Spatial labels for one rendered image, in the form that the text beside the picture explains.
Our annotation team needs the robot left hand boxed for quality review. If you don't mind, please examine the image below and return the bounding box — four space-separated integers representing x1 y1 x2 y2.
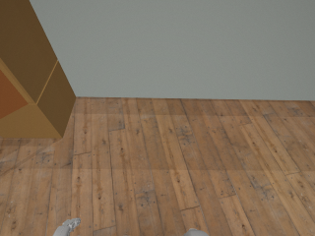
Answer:
52 217 81 236

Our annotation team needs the cupboard door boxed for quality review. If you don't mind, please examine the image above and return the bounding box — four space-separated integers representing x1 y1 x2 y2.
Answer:
0 70 28 119

